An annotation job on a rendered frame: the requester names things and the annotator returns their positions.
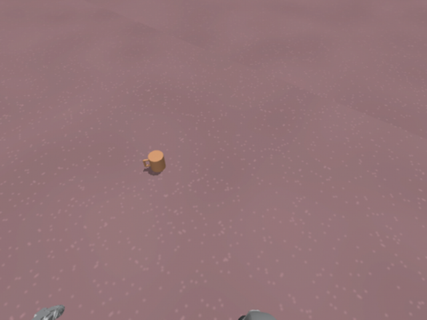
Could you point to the left robot hand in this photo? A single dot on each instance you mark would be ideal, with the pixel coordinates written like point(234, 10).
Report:
point(51, 313)

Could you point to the mug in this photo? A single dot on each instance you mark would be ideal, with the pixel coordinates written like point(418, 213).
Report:
point(156, 160)

